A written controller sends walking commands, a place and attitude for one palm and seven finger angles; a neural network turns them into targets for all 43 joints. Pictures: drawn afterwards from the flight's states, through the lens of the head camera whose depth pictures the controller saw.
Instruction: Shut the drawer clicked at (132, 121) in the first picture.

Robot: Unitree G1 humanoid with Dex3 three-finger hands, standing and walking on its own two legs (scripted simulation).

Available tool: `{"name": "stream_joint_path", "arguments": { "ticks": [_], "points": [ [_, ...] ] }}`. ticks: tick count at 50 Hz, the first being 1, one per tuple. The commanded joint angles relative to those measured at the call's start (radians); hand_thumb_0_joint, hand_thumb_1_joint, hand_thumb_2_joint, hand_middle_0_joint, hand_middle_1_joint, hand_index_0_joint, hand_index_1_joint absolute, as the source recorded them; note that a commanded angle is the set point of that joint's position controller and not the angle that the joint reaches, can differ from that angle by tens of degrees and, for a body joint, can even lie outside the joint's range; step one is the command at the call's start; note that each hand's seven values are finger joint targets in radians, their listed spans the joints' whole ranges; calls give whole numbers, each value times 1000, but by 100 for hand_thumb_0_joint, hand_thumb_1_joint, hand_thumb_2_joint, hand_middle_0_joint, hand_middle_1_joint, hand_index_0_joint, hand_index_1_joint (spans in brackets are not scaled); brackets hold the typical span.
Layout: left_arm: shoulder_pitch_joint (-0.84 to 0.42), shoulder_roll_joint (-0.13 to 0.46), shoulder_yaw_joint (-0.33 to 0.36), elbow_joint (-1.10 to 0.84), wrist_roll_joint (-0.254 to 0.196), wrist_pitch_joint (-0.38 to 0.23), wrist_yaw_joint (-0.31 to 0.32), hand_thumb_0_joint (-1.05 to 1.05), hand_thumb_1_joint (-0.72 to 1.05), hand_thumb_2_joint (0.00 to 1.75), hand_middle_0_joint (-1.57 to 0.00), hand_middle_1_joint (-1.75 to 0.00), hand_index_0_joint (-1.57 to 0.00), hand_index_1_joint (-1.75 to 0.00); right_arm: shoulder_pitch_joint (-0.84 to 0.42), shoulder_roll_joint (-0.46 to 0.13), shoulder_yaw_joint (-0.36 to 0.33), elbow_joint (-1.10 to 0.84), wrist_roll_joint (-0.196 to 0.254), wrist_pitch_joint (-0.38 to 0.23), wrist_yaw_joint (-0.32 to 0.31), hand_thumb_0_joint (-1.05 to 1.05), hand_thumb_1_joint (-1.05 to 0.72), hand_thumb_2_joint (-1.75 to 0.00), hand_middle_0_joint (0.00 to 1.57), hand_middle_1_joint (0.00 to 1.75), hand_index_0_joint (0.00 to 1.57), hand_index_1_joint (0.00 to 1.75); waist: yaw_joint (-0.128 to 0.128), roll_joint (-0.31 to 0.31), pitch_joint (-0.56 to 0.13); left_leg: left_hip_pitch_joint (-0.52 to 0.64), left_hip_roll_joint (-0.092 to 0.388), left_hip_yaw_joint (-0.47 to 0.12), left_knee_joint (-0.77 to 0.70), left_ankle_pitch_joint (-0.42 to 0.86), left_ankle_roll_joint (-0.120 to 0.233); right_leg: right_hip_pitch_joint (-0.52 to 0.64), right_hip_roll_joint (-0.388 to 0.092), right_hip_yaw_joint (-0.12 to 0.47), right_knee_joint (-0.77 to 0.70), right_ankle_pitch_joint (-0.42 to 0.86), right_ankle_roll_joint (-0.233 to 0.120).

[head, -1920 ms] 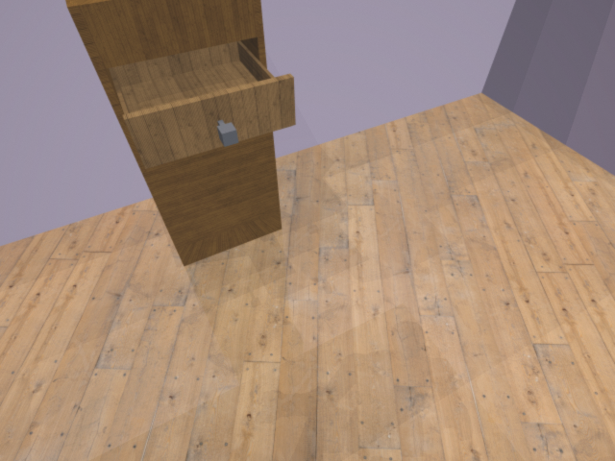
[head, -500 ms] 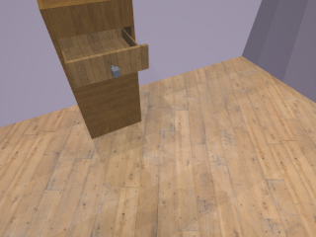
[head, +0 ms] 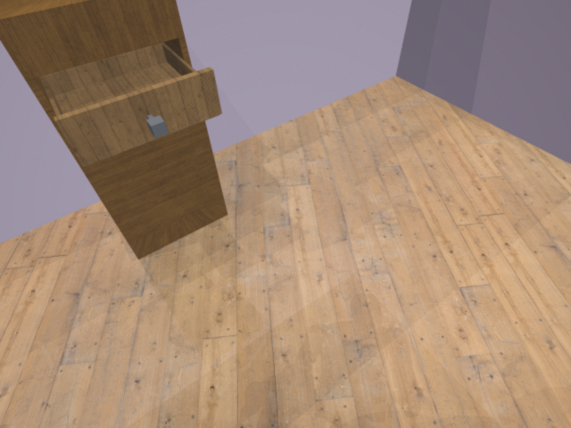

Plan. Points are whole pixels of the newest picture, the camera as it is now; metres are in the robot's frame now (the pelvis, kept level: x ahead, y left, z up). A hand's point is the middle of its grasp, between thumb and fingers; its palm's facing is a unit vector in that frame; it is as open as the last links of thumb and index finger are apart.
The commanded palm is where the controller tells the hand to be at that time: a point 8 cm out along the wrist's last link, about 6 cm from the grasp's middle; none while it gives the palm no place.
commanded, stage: walk to a spot facing it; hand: left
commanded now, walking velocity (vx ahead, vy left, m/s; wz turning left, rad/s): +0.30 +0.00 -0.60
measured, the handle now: (154, 123) +0.76 +0.40 -0.01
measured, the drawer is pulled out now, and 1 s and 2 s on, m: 0.24 0.24 0.24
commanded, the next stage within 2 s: none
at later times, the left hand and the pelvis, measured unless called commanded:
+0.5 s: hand out of the picture +0.11 +0.24 -0.17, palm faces -0.10 -0.98 -0.19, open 7.4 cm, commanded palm none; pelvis +0.12 +0.05 +0.01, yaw -15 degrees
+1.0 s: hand (297, 241) +0.52 +0.03 -0.15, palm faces -0.64 -0.76 -0.14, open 7.4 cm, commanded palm none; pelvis +0.29 -0.01 +0.00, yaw -35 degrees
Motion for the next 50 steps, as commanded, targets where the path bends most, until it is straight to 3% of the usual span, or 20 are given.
{"name": "stream_joint_path", "arguments": {
  "ticks": [1,3,5,13,18,20,22,23,24,25,26,28,29,31,37,44,47,48,49,50],
  "points": [
    [134,210,51,-46,-10,-48,36,0,90,90,-20,-30,-20,-30,-143,-118,-30,-164,0,-33,3,0,-90,-90,20,30,20,30,36,-196,124,-440,-17,-161,434,6,11,94,-331,667,-567,-243,-148],
    [80,168,41,-67,-11,-70,30,0,90,90,-20,-30,-20,-30,-80,-109,-33,-137,-7,-44,11,0,-90,-90,20,30,20,30,-7,-87,49,-378,3,-149,393,119,-5,129,-271,502,-512,-99,-154],
    [106,160,46,-58,-11,-82,28,0,90,90,-20,-30,-20,-30,-51,-82,-34,-126,-8,-49,13,0,-90,-90,20,30,20,30,-9,-100,-12,-349,-5,-126,352,158,-15,181,-234,417,-479,35,-147],
    [212,132,51,-25,-7,-91,25,0,90,90,-20,-30,-20,-30,-156,-52,-33,-187,-4,-60,14,0,-90,-90,20,30,20,30,35,-146,4,-398,-25,-117,209,190,-34,254,-206,451,-471,101,-160],
    [193,152,59,-28,-1,-86,32,0,90,90,-20,-30,-20,-30,-191,-43,-30,-221,6,-78,13,0,-90,-90,20,30,20,30,45,-172,8,-278,-63,-108,29,137,-19,231,-203,471,-416,214,-163],
    [141,163,67,-41,1,-81,34,0,90,90,-20,-30,-20,-30,-141,-47,-32,-216,11,-88,9,0,-90,-90,20,30,20,30,16,-178,3,-122,-76,-107,-91,130,-7,151,-192,459,-362,242,-146],
    [78,149,72,-60,-7,-78,28,0,90,90,-20,-30,-20,-30,44,-81,-40,-160,10,-99,-11,0,-90,-90,20,30,20,30,-68,-131,-41,218,-83,-106,-289,203,11,-28,-89,384,-184,248,-92],
    [84,100,68,-75,-17,-75,19,0,90,90,-20,-30,-20,-30,188,-171,-58,-120,1,-106,-26,0,-90,-90,20,30,20,30,-118,52,-135,455,100,-296,-357,78,54,-193,6,289,51,113,-57],
    [99,49,60,-96,-19,-79,7,0,90,90,-20,-30,-20,-30,279,-261,-74,-114,-5,-103,-25,0,-90,-90,20,30,20,30,-123,293,-159,491,377,-622,-469,-34,145,-365,66,111,359,-226,4],
    [79,77,66,-107,-11,-81,2,0,90,90,-20,-30,-20,-30,234,-232,-60,-135,-6,-96,-22,0,-90,-90,20,30,20,30,-108,187,-81,338,419,-689,-537,-169,208,-396,5,84,483,-216,4],
    [29,81,69,-94,-1,-73,-1,0,90,90,-20,-30,-20,-30,175,-159,-46,-137,-10,-99,-23,0,-90,-90,20,30,20,30,-83,154,15,215,357,-615,-576,-204,186,-419,-38,79,573,-125,11],
    [23,71,72,-78,7,-54,-24,0,90,90,-20,-30,-20,-30,100,-73,-15,-142,-4,-113,-23,0,-90,-90,20,30,20,30,-21,101,96,79,259,-383,-584,-7,131,-387,-103,64,581,32,18],
    [51,56,67,-64,7,-47,-30,0,90,90,-20,-30,-20,-30,95,-56,-10,-132,-1,-123,-25,0,-90,-90,20,30,20,30,2,103,61,94,229,-285,-563,145,105,-363,-112,51,572,82,29],
    [44,39,60,-64,7,-32,-32,0,90,90,-20,-30,-20,-30,136,-56,-8,-111,3,-137,-29,0,-90,-90,20,30,20,30,4,93,27,147,211,-155,-537,378,104,-376,-120,36,566,128,47],
    [-113,9,40,-112,7,-16,-40,0,90,90,-20,-30,-20,-30,261,-55,-4,-44,4,-145,-34,0,-90,-90,20,30,20,30,-23,73,61,275,212,-16,-511,668,92,-501,-128,-38,443,222,61],
    [-334,-5,19,-159,-1,-25,-44,0,90,90,-20,-30,-20,-30,363,-62,1,15,-9,-124,-37,0,-90,-90,20,30,20,30,-83,99,108,354,214,101,-471,885,108,-390,-72,-155,96,191,14],
    [-263,24,27,-146,0,-37,-38,0,90,90,-20,-30,-20,-30,347,-107,-12,9,-7,-116,-36,0,-90,-90,20,30,20,30,-41,108,26,388,234,163,-280,1206,108,-208,-4,-197,5,109,-40],
    [-183,45,35,-123,3,-44,-33,0,90,90,-20,-30,-20,-30,334,-128,-16,3,-4,-114,-34,0,-90,-90,20,30,20,30,0,125,-30,369,228,175,-147,1263,96,-88,16,-200,-34,96,-58],
    [-45,86,45,-87,5,-52,-25,0,90,90,-20,-30,-20,-30,306,-140,-19,-13,1,-110,-29,0,-90,-90,20,30,20,30,67,112,-110,284,219,187,43,1187,72,121,30,-203,-101,138,-72],
    [81,166,66,-50,7,-61,-16,0,90,90,-20,-30,-20,-30,297,-116,-12,-35,16,-106,-17,0,-90,-90,20,30,20,30,121,31,-203,13,192,188,321,841,38,450,-98,-58,-144,219,-128]
  ]
}}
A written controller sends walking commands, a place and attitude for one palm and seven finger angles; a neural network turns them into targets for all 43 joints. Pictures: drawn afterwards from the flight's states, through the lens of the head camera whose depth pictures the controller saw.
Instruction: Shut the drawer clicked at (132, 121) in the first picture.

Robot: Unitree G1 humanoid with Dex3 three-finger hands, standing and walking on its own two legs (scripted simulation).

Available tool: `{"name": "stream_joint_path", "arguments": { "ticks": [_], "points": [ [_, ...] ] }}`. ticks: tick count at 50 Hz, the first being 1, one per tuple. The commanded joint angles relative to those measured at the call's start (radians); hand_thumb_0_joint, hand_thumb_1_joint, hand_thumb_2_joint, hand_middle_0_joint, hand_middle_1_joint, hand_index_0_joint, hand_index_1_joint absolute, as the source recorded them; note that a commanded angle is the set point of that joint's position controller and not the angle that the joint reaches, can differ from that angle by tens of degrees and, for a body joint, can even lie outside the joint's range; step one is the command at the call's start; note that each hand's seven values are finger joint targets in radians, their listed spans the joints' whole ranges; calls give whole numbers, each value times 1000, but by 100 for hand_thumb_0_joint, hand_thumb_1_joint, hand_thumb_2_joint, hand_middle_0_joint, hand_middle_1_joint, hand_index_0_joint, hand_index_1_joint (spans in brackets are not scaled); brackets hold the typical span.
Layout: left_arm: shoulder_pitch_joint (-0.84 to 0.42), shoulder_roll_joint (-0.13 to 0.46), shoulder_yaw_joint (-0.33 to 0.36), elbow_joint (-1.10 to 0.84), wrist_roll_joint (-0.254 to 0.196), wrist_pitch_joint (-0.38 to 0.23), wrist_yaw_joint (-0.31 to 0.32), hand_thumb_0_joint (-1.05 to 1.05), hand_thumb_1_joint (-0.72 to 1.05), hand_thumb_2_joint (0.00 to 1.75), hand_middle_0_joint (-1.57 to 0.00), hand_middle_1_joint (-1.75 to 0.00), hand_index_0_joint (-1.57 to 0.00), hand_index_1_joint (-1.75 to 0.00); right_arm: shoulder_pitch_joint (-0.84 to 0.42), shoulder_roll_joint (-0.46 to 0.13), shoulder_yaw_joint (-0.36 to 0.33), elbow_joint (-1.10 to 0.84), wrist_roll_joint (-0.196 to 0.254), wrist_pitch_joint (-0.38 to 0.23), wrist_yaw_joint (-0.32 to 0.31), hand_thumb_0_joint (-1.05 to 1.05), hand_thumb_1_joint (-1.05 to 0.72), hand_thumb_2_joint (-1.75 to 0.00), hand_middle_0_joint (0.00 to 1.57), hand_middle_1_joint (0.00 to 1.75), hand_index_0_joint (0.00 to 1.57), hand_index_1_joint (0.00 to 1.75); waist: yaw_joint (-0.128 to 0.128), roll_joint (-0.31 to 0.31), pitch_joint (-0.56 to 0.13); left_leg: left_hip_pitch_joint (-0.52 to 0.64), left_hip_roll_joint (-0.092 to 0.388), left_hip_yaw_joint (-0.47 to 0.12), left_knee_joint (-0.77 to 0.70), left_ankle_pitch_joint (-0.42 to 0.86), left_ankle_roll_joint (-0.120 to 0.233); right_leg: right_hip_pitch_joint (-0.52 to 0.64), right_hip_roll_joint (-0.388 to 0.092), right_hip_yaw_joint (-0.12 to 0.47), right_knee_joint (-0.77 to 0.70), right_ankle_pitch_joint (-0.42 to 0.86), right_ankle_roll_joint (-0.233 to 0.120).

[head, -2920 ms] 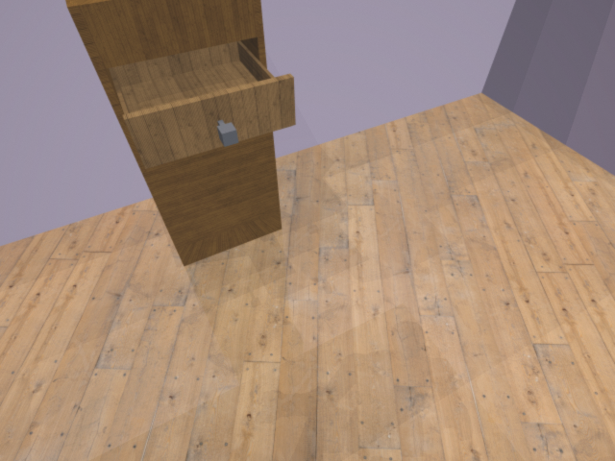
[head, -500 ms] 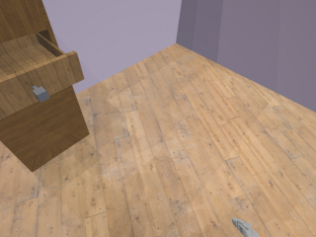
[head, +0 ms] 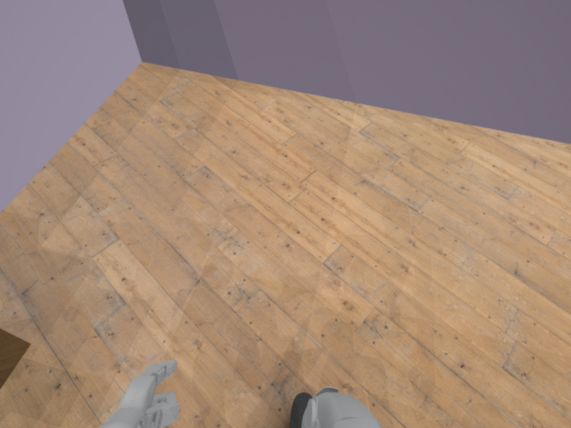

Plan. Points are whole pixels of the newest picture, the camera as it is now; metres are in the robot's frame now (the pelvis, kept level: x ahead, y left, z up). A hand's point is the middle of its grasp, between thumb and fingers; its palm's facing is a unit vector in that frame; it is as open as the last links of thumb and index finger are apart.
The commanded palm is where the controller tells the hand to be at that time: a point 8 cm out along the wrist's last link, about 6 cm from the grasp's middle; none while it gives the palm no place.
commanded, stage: walk to a spot facing it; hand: left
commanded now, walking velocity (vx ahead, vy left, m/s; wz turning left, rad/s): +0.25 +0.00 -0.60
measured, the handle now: out of the picture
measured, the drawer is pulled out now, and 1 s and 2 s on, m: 0.24 0.24 0.24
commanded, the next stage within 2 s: none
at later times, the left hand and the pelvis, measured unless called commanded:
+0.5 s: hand (138, 370) +0.23 +0.24 -0.16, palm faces -0.12 -0.96 -0.24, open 7.3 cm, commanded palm none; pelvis +0.15 +0.04 +0.01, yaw -16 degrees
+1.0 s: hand (225, 266) +0.41 +0.11 -0.15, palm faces -0.59 -0.77 -0.24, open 7.4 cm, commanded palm none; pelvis +0.19 +0.02 +0.00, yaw -36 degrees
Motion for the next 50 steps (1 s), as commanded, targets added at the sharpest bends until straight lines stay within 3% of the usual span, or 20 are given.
{"name": "stream_joint_path", "arguments": {
  "ticks": [1,2,3,6,9,12,18,22,23,24,25,26,28,31,38,44,47,48,49,50],
  "points": [
    [438,283,68,40,-11,-45,36,0,90,90,-20,-30,-20,-30,-34,-104,-22,-160,36,-21,3,0,-90,-90,20,30,20,30,218,-107,-412,-692,-3,-116,956,-68,-29,902,-410,684,-178,317,-253],
    [435,317,74,40,-38,-35,46,0,90,90,-20,-30,-20,-30,-149,-122,-31,-193,26,-25,-7,0,-90,-90,20,30,20,30,225,-28,-352,-780,2,-285,1037,-88,-12,820,-443,708,-260,475,-294],
    [355,288,68,12,-36,-37,49,0,90,90,-20,-30,-20,-30,-146,-119,-35,-204,20,-22,-4,0,-90,-90,20,30,20,30,172,-44,-299,-791,37,-343,1048,26,-19,703,-402,661,-288,364,-209],
    [174,181,39,-32,-23,-51,65,0,90,90,-20,-30,-20,-30,-154,-109,-34,-172,1,25,-1,0,-90,-90,20,30,20,30,58,29,-110,-642,100,-359,848,135,-36,254,-291,445,-396,185,-155],
    [147,174,38,-28,-8,-56,63,0,90,90,-20,-30,-20,-30,-127,-77,-36,-168,0,48,4,0,-90,-90,20,30,20,30,14,-18,-93,-557,73,-336,676,160,-54,98,-211,375,-406,148,-135],
    [191,167,44,-22,-13,-52,55,0,90,90,-20,-30,-20,-30,-216,-80,-38,-198,-3,53,9,0,-90,-90,20,30,20,30,45,-92,-106,-598,43,-335,589,228,-61,134,-162,385,-387,149,-117],
    [260,189,56,-32,-13,-31,61,0,90,90,-20,-30,-20,-30,-415,-96,-36,-276,9,45,4,0,-90,-90,20,30,20,30,106,-126,-167,-572,-40,-339,346,148,-61,323,-168,491,-269,434,-113],
    [227,205,65,-50,-16,-7,67,0,90,90,-20,-30,-20,-30,-392,-123,-38,-284,17,39,-8,0,-90,-90,20,30,20,30,80,-141,-191,-374,-77,-337,71,206,-47,313,-146,529,-180,412,-65],
    [218,184,60,-57,-20,-1,68,0,90,90,-20,-30,-20,-30,-350,-148,-42,-270,15,35,-14,0,-90,-90,20,30,20,30,58,-107,-194,-216,-38,-355,-60,291,-31,211,-103,508,-123,319,-23],
    [235,129,51,-69,-28,4,63,0,90,90,-20,-30,-20,-30,-309,-220,-55,-268,7,29,-16,0,-90,-90,20,30,20,30,46,104,-214,-65,162,-540,-157,400,27,39,22,408,24,8,35],
    [283,100,46,-80,-23,3,54,0,90,90,-20,-30,-20,-30,-286,-296,-67,-278,1,40,-10,0,-90,-90,20,30,20,30,57,305,-216,-28,397,-701,-174,554,136,-98,61,241,291,-438,90],
    [290,148,55,-50,-8,12,56,0,90,90,-20,-30,-20,-30,-317,-250,-57,-280,-1,42,-13,0,-90,-90,20,30,20,30,52,249,-190,-131,393,-674,-188,514,156,-80,13,251,446,-405,111],
    [271,147,68,-40,-4,18,39,0,90,90,-20,-30,-20,-30,-391,-204,-42,-305,-2,36,-14,0,-90,-90,20,30,20,30,85,146,-113,-236,299,-534,-192,520,149,-83,-30,229,562,-294,121],
    [280,113,56,-35,-7,32,30,0,90,90,-20,-30,-20,-30,-375,-180,-36,-290,2,26,-15,0,-90,-90,20,30,20,30,89,165,-145,-188,227,-355,-155,725,123,-63,-49,191,564,-203,141],
    [183,74,44,-55,-10,51,25,0,90,90,-20,-30,-20,-30,-269,-191,-56,-233,5,30,-13,0,-90,-90,20,30,20,30,55,191,-123,-126,249,-250,-138,780,143,-54,-79,130,389,-180,151],
    [83,63,34,-80,-7,38,26,0,90,90,-20,-30,-20,-30,-226,-211,-80,-189,-4,40,-3,0,-90,-90,20,30,20,30,23,227,-118,-145,284,-199,-80,757,139,63,-60,76,136,-216,115],
    [129,77,37,-74,-6,24,31,0,90,90,-20,-30,-20,-30,-239,-228,-86,-183,-3,43,2,0,-90,-90,20,30,20,30,62,201,-147,-186,288,-155,33,725,87,211,-36,63,-57,-120,81],
    [207,114,44,-52,-5,12,36,0,90,90,-20,-30,-20,-30,-239,-224,-84,-188,4,43,6,0,-90,-90,20,30,20,30,110,122,-191,-259,258,-113,190,690,39,375,-44,76,-198,28,62],
    [293,235,63,-29,4,-4,51,0,90,90,-20,-30,-20,-30,-222,-162,-69,-215,12,50,16,0,-90,-90,20,30,20,30,147,-171,-248,-524,163,-75,436,320,-27,618,-257,348,-269,332,-17],
    [344,315,78,-14,-16,-4,64,0,90,90,-20,-30,-20,-30,-274,-124,-53,-263,11,62,10,0,-90,-90,20,30,20,30,162,-276,-253,-708,36,-177,663,-156,-67,626,-436,560,-254,748,-130]
  ]
}}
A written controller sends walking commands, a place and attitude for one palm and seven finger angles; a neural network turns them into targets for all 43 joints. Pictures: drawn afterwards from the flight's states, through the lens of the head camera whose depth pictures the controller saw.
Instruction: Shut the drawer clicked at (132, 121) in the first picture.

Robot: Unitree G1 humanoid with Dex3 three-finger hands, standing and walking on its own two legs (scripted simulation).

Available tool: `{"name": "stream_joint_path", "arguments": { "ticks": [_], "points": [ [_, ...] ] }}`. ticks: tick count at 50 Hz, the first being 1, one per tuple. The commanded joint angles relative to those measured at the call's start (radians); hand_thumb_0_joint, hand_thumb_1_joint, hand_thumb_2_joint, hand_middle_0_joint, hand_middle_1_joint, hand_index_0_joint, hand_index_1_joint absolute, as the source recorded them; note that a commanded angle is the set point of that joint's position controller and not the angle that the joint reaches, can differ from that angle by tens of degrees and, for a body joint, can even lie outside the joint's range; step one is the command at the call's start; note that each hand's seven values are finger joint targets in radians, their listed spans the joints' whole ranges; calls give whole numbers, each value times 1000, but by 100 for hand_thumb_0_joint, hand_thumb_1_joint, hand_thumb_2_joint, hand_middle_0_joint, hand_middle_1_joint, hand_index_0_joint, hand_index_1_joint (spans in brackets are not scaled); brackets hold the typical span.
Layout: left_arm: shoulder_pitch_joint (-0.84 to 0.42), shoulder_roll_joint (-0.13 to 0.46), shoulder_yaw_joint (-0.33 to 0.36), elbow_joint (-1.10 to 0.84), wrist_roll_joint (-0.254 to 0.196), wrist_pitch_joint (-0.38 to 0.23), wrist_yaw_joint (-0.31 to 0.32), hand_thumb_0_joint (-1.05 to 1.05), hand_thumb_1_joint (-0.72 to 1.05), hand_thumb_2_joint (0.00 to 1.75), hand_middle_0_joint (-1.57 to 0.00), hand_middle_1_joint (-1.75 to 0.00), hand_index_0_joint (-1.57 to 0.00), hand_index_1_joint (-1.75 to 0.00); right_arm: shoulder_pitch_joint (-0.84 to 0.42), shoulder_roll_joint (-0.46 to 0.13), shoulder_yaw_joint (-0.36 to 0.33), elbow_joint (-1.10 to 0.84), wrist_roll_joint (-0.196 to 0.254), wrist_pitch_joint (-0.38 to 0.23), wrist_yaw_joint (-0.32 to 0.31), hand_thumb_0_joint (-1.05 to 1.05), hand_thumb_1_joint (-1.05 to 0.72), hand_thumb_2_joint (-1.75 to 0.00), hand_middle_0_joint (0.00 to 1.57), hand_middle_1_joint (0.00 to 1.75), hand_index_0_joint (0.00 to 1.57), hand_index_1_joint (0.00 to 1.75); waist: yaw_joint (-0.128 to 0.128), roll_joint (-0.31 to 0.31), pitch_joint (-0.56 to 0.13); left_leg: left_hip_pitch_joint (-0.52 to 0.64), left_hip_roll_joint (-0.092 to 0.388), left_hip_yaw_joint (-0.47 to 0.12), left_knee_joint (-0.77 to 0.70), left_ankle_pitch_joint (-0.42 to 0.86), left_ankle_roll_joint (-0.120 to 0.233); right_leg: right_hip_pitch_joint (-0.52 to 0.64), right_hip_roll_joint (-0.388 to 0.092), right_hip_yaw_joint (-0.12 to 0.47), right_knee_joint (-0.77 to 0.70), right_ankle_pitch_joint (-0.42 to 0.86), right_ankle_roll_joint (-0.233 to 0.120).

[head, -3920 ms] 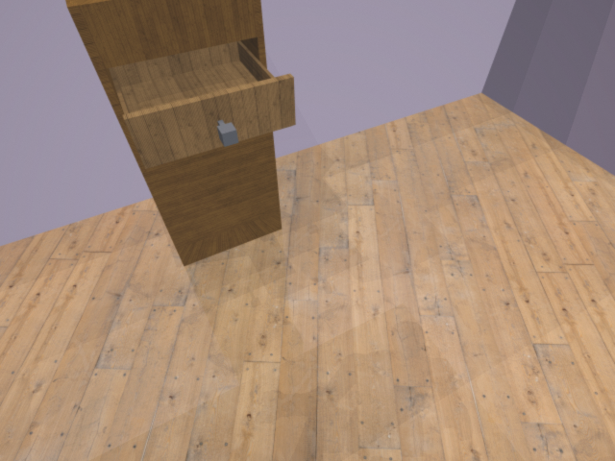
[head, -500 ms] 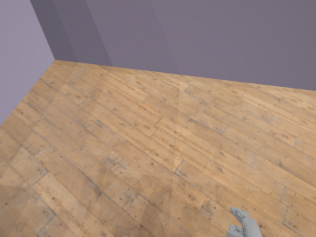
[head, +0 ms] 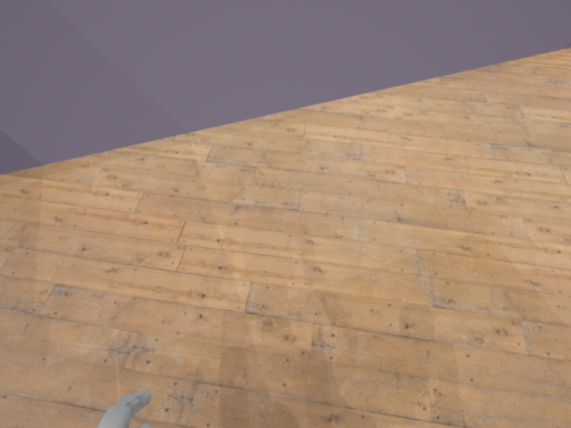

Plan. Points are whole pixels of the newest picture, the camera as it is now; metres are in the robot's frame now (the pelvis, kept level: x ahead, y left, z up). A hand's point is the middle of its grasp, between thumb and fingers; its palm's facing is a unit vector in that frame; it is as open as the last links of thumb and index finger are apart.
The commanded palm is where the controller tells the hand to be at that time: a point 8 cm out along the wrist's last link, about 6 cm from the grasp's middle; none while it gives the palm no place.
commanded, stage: walk to a spot facing it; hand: left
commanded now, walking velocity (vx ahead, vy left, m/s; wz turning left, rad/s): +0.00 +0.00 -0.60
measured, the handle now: out of the picture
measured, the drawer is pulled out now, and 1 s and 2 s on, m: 0.24 0.24 0.24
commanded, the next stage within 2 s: turn to face it in 1.46 s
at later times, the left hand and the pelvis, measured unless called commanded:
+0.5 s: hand out of the picture +0.14 +0.21 -0.16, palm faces -0.23 -0.95 -0.19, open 7.4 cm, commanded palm none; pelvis +0.00 +0.04 +0.01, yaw -18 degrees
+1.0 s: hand (216, 410) +0.17 +0.11 -0.14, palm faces -0.53 -0.81 -0.25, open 7.3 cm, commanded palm none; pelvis -0.02 +0.00 +0.01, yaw -35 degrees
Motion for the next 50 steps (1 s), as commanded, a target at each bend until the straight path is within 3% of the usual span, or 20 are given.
{"name": "stream_joint_path", "arguments": {
  "ticks": [1,2,5,13,18,19,20,21,22,24,27,34,38,40,41,42,43,44,46,50],
  "points": [
    [234,265,60,-1,-19,-31,45,0,90,90,-20,-30,-20,-30,-103,-70,-2,-156,14,3,-20,0,-90,-90,20,30,20,30,140,-193,-214,-407,-46,-306,524,-242,-47,349,-366,437,-188,761,-236],
    [170,248,58,-16,-17,-28,48,0,90,90,-20,-30,-20,-30,-124,-69,-1,-155,12,8,-23,0,-90,-90,20,30,20,30,119,-234,-177,-426,-43,-333,558,-188,-48,294,-319,443,-212,613,-224],
    [-3,164,30,-70,-13,-24,49,0,90,90,-20,-30,-20,-30,-68,-83,-6,-111,0,21,-17,0,-90,-90,20,30,20,30,35,-142,-107,-328,-44,-334,482,-11,-66,122,-197,293,-242,442,-165],
    [35,193,38,-66,-5,-19,36,0,90,90,-20,-30,-20,-30,-127,-74,-1,-150,8,14,-17,0,-90,-90,20,30,20,30,63,-166,-110,-246,-126,-316,214,-13,-64,107,-153,405,-237,331,-183],
    [-12,186,42,-86,-9,-5,36,0,90,90,-20,-30,-20,-30,-49,-69,-2,-147,19,-3,-28,0,-90,-90,20,30,20,30,16,-183,-139,-13,-168,-304,-124,93,-38,4,-113,469,-159,320,-128],
    [-22,157,37,-93,-14,1,34,0,90,90,-20,-30,-20,-30,-8,-85,-3,-137,19,-10,-32,0,-90,-90,20,30,20,30,-7,-107,-144,92,-137,-327,-252,149,-25,-70,-63,435,-100,226,-84],
    [2,92,28,-114,-21,8,29,0,90,90,-20,-30,-20,-30,2,-161,-14,-144,6,-20,-34,0,-90,-90,20,30,20,30,-3,136,-143,169,65,-552,-395,112,41,-221,69,328,68,-22,-23],
    [22,69,27,-131,-14,7,19,0,90,90,-20,-30,-20,-30,-21,-234,-25,-173,-1,-16,-30,0,-90,-90,20,30,20,30,12,302,-103,103,269,-715,-467,132,136,-300,123,165,328,-302,29],
    [36,110,39,-104,4,16,18,0,90,90,-20,-30,-20,-30,-79,-197,-17,-172,-2,-20,-33,0,-90,-90,20,30,20,30,21,273,-77,4,273,-703,-483,78,148,-286,72,208,492,-266,44],
    [67,118,55,-73,3,15,0,0,90,90,-20,-30,-20,-30,-190,-136,2,-208,-1,-28,-35,0,-90,-90,20,30,20,30,72,151,-39,-62,172,-521,-458,125,133,-266,36,175,613,-155,50],
    [75,76,42,-61,-3,20,-9,0,90,90,-20,-30,-20,-30,-152,-126,-4,-185,-2,-31,-34,0,-90,-90,20,30,20,30,53,146,-72,62,118,-365,-400,309,137,-271,18,126,562,-118,72],
    [5,37,21,-68,-7,16,-9,0,90,90,-20,-30,-20,-30,-44,-152,-29,-115,-2,-21,-23,0,-90,-90,20,30,20,30,-5,180,-83,149,172,-270,-329,514,160,-168,0,30,271,-190,66],
    [31,30,18,-61,-8,3,-4,0,90,90,-20,-30,-20,-30,-59,-178,-43,-100,-4,-16,-15,0,-90,-90,20,30,20,30,8,218,-114,146,191,-224,-247,569,138,-80,22,-5,109,-174,39],
    [95,51,23,-43,-6,-8,2,0,90,90,-20,-30,-20,-30,-70,-174,-45,-98,1,-13,-11,0,-90,-90,20,30,20,30,48,176,-138,84,170,-167,-129,525,80,68,34,-20,-91,2,19],
    [161,110,33,-21,-3,-21,10,0,90,90,-20,-30,-20,-30,-69,-147,-41,-105,8,-11,-6,0,-90,-90,20,30,20,30,85,48,-169,-24,128,-133,32,408,21,227,-40,75,-222,171,-11],
    [204,236,55,-7,6,-34,25,0,90,90,-20,-30,-20,-30,-91,-60,-14,-157,10,-7,-2,0,-90,-90,20,30,20,30,109,-313,-155,-358,-23,-104,252,-149,-43,399,-301,433,-269,523,-118],
    [262,259,59,6,-15,-26,35,0,90,90,-20,-30,-20,-30,-150,-74,-9,-185,8,8,-13,0,-90,-90,20,30,20,30,144,-256,-171,-398,-60,-257,392,-247,-46,338,-374,457,-242,634,-202],
    [243,239,66,9,-14,-24,44,0,90,90,-20,-30,-20,-30,-195,-71,-6,-192,10,18,-18,0,-90,-90,20,30,20,30,141,-286,-161,-420,-55,-312,462,-210,-40,292,-323,478,-269,463,-209],
    [131,171,44,-16,-14,-27,42,0,90,90,-20,-30,-20,-30,-200,-97,-12,-168,-2,18,-7,0,-90,-90,20,30,20,30,94,-188,-75,-442,-44,-349,481,-51,-49,226,-237,411,-315,159,-182],
    [106,161,33,-20,-9,-48,33,0,90,90,-20,-30,-20,-30,-154,-89,-13,-136,-8,11,8,0,-90,-90,20,30,20,30,69,-131,-66,-358,-68,-314,369,45,-64,166,-176,362,-350,26,-163]
  ]
}}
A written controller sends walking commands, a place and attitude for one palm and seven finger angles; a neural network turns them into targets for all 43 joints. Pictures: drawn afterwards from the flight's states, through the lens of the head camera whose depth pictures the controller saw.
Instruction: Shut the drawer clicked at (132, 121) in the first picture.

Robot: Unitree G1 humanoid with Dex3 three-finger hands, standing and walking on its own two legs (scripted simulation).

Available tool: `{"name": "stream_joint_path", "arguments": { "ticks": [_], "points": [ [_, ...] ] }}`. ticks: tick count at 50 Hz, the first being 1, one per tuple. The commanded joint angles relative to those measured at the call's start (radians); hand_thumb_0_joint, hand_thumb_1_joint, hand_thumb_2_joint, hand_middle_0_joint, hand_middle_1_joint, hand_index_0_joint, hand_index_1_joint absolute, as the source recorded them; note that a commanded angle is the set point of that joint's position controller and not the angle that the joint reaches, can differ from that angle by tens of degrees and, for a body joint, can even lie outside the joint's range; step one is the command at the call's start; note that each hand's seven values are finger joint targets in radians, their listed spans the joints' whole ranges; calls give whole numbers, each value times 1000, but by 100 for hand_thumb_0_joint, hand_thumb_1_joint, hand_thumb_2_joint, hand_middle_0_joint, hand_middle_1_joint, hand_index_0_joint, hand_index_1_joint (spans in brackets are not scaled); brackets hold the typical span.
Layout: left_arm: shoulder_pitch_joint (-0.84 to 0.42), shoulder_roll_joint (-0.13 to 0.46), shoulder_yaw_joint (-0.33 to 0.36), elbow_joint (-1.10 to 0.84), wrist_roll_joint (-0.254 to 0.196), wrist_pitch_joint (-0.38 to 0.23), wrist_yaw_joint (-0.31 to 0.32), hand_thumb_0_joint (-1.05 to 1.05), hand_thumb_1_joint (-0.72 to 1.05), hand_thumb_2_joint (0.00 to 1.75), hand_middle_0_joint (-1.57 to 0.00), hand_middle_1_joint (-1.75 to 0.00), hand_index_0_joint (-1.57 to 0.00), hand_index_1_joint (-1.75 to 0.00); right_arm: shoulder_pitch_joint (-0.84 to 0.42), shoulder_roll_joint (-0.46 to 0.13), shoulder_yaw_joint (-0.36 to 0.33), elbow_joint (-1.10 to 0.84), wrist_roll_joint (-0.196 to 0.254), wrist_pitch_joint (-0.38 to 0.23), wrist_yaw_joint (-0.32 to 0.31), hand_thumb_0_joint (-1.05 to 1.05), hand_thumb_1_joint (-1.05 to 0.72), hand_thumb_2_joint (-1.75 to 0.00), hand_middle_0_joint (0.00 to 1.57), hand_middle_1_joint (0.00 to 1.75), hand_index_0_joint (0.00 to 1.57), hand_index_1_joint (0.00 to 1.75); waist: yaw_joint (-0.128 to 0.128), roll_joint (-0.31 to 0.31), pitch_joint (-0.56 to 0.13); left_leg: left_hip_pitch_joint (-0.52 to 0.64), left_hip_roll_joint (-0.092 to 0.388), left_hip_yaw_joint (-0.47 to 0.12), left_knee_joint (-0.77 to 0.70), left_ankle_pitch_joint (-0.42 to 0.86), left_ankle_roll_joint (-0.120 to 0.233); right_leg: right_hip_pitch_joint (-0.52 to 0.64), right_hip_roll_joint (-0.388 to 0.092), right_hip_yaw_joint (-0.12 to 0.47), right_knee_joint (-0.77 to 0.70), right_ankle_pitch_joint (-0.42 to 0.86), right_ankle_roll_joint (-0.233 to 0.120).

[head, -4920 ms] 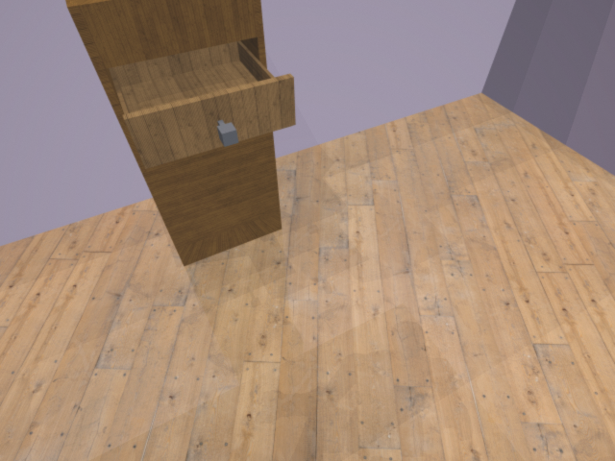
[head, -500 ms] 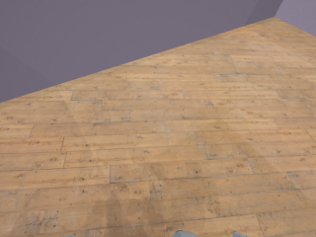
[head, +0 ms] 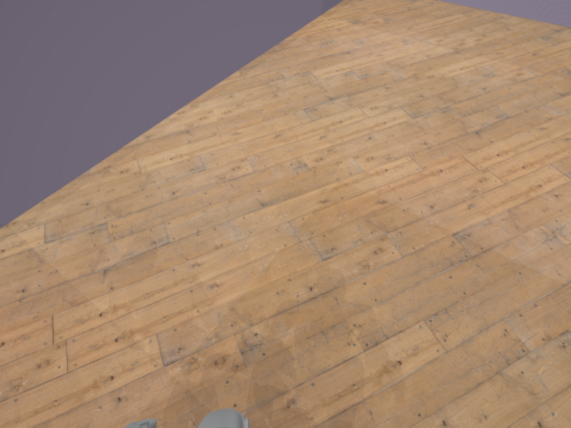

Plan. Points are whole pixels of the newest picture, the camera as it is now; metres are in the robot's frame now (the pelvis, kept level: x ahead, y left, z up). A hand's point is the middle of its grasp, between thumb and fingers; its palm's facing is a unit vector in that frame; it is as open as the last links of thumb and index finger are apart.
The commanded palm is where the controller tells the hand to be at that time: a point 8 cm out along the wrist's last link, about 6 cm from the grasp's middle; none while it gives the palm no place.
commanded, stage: walk to a spot facing it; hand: left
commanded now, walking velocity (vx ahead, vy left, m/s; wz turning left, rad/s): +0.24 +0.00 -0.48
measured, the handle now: out of the picture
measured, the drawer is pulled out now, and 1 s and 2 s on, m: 0.24 0.24 0.24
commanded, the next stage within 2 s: turn to face it in 0.46 s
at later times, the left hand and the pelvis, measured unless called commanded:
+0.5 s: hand (158, 402) +0.18 +0.23 -0.16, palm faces -0.21 -0.96 -0.18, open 7.4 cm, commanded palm none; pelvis +0.09 +0.04 +0.01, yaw -17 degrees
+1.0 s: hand (230, 338) +0.29 +0.13 -0.16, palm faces -0.22 -0.96 -0.15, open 7.3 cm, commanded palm none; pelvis +0.13 +0.00 +0.00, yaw -12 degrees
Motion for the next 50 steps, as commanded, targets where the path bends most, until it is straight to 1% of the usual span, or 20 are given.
{"name": "stream_joint_path", "arguments": {
  "ticks": [1,8,10,12,13,14,15,17,19,22,29,33,34,35,36,37,38,42,46,50],
  "points": [
    [53,211,48,-39,4,-29,6,0,90,90,-20,-30,-20,-30,-61,-67,-9,-114,-4,-45,4,0,-90,-90,20,30,20,30,43,-173,-55,-110,-3,-28,-54,64,-11,103,-238,321,-287,-10,-139],
    [73,230,52,-22,9,-37,0,0,90,90,-20,-30,-20,-30,-108,-54,0,-152,6,-74,9,0,-90,-90,20,30,20,30,57,-198,-26,-13,-58,-29,-305,33,10,68,-232,399,-290,-81,-156],
    [54,239,54,-24,8,-33,-2,0,90,90,-20,-30,-20,-30,-66,-48,2,-146,10,-84,5,0,-90,-90,20,30,20,30,37,-201,-28,102,-82,-12,-412,45,18,12,-215,399,-252,-66,-143],
    [14,208,52,-32,2,-25,-4,0,90,90,-20,-30,-20,-30,47,-59,3,-109,11,-97,-9,0,-90,-90,20,30,20,30,-18,-168,-41,347,-95,6,-612,151,22,-132,-142,360,-151,-93,-90],
    [10,151,40,-43,-1,-21,-9,0,90,90,-20,-30,-20,-30,145,-120,-5,-79,7,-107,-22,0,-90,-90,20,30,20,30,-61,1,-82,503,14,-109,-722,44,43,-250,-52,290,20,-148,-44],
    [29,83,28,-62,-7,-17,-20,0,90,90,-20,-30,-20,-30,216,-231,-28,-72,-6,-104,-22,0,-90,-90,20,30,20,30,-80,309,-102,562,289,-434,-858,-164,119,-420,77,119,329,-320,17],
    [6,115,36,-86,4,-18,-24,0,90,90,-20,-30,-20,-30,200,-240,-23,-87,-4,-99,-24,0,-90,-90,20,30,20,30,-69,245,-54,438,402,-537,-936,-291,191,-453,9,91,489,-319,28],
    [-15,134,53,-51,18,-9,-37,0,90,90,-20,-30,-20,-30,97,-138,6,-99,-4,-105,-27,0,-90,-90,20,30,20,30,-23,121,57,250,303,-387,-958,-198,163,-410,-52,88,623,-168,39],
    [53,104,51,-12,15,2,-45,0,90,90,-20,-30,-20,-30,22,-87,22,-105,4,-113,-33,0,-90,-90,20,30,20,30,28,95,31,268,224,-158,-907,127,132,-380,-74,61,654,-43,62],
    [64,71,41,-5,10,15,-37,0,90,90,-20,-30,-20,-30,92,-70,25,-66,7,-120,-38,0,-90,-90,20,30,20,30,22,95,-38,375,204,-7,-807,589,156,-368,-75,36,640,-28,89],
    [-85,35,20,-46,10,18,-27,0,90,90,-20,-30,-20,-30,168,-65,5,3,0,-101,-29,0,-90,-90,20,30,20,30,-35,126,-13,381,209,90,-736,717,191,-282,-81,-51,334,-44,83],
    [-21,13,1,1,15,-15,-4,0,90,90,-20,-30,-20,-30,177,-55,6,58,-1,-92,-27,0,-90,-90,20,30,20,30,-4,130,-74,381,174,72,-608,786,171,-68,-34,-87,33,49,53],
    [49,38,-2,34,15,-30,4,0,90,90,-20,-30,-20,-30,180,-37,11,68,7,-94,-24,0,-90,-90,20,30,20,30,31,65,-113,355,136,75,-533,765,135,63,-40,-87,-100,187,51],
    [123,93,2,77,17,-48,18,0,90,90,-20,-30,-20,-30,200,9,24,76,17,-104,-18,0,-90,-90,20,30,20,30,58,-25,-187,210,99,91,-450,612,90,291,-154,16,-96,462,22],
    [185,163,9,117,13,-65,30,0,90,90,-20,-30,-20,-30,203,73,42,67,27,-104,-16,0,-90,-90,20,30,20,30,67,-196,-273,60,12,119,-338,122,43,462,-377,165,-54,870,-59],
    [200,200,12,120,1,-62,32,0,90,90,-20,-30,-20,-30,169,66,38,51,33,-82,-25,0,-90,-90,20,30,20,30,85,-211,-271,47,-24,37,-216,-236,33,410,-467,172,-60,1020,-152],
    [162,205,21,112,3,-59,37,0,90,90,-20,-30,-20,-30,144,57,33,46,30,-62,-26,0,-90,-90,20,30,20,30,82,-311,-254,28,-24,-10,-119,-265,36,331,-451,184,-87,973,-171],
    [-28,147,10,52,10,-32,49,0,90,90,-20,-30,-20,-30,138,54,14,72,20,-28,-11,0,-90,-90,20,30,20,30,17,-175,-82,27,-26,-22,16,-101,31,63,-390,20,-176,501,-116],
    [-74,143,22,19,18,-23,49,0,90,90,-20,-30,-20,-30,127,59,3,37,12,-19,7,0,-90,-90,20,30,20,30,-2,-214,-39,49,-30,22,-85,-43,28,-40,-379,-54,-218,209,-82],
    [-68,152,39,-4,18,-13,47,0,90,90,-20,-30,-20,-30,104,46,-4,-12,11,-31,15,0,-90,-90,20,30,20,30,-4,-214,-66,107,-41,60,-317,34,33,-27,-387,-89,-117,154,-54]
  ]
}}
